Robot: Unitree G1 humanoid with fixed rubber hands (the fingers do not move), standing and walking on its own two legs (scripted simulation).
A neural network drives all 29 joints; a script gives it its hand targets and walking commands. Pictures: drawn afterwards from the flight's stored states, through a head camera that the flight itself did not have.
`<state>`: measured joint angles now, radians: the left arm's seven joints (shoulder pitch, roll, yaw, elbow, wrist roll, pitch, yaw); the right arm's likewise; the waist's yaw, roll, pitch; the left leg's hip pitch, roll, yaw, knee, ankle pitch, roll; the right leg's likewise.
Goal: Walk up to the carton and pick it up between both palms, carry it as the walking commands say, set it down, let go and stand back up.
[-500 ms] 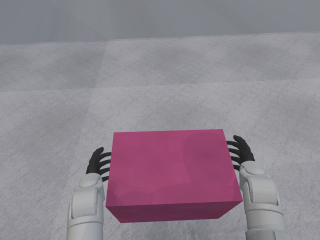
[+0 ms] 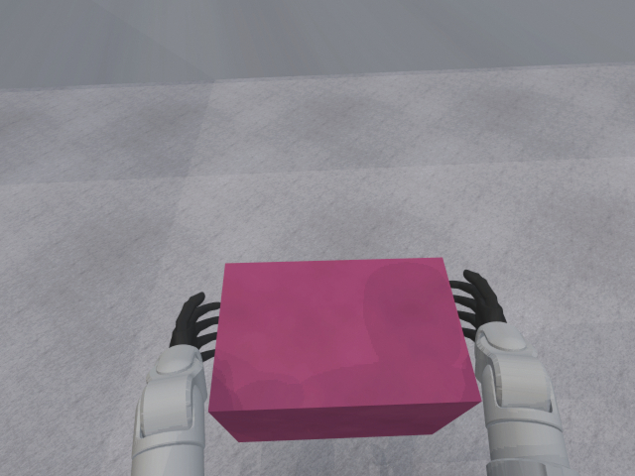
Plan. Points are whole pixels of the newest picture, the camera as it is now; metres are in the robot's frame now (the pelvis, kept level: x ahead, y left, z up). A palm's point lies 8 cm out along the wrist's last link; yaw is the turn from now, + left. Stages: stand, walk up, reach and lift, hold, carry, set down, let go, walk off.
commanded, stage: carry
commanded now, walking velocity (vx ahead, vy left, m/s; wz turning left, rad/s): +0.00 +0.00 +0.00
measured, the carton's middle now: (335, 354) +0.30 +0.00 -0.05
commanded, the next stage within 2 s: none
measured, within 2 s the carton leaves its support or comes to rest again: neither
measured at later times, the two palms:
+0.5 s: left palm (184, 352) +0.27 +0.19 +0.03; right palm (488, 331) +0.28 -0.19 +0.04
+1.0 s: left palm (179, 354) +0.27 +0.19 +0.03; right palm (485, 335) +0.28 -0.18 +0.04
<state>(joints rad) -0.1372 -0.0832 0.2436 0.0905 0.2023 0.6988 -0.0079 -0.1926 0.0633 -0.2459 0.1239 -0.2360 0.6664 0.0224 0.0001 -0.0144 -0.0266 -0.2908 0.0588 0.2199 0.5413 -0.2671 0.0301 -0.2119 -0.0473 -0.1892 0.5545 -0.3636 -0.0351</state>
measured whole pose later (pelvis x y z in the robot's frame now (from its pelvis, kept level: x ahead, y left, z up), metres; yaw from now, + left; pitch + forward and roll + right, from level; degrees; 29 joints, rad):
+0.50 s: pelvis +0.00 +0.00 +0.00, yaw +0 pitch +1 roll +1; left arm -0.13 -0.08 0.24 0.09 0.20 0.71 -0.01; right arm -0.18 0.06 -0.24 0.12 -0.24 0.67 0.03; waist 0.00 -0.01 -0.04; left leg -0.29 0.06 0.22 0.54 -0.27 0.04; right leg -0.21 -0.05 -0.18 0.55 -0.36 -0.03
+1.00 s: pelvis +0.00 +0.01 +0.00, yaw +0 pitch +1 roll +0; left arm -0.13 -0.08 0.24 0.09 0.20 0.71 -0.01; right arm -0.18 0.06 -0.24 0.12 -0.24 0.67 0.03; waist 0.00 -0.01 -0.04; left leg -0.29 0.05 0.23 0.53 -0.26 0.05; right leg -0.21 -0.06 -0.18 0.54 -0.35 -0.02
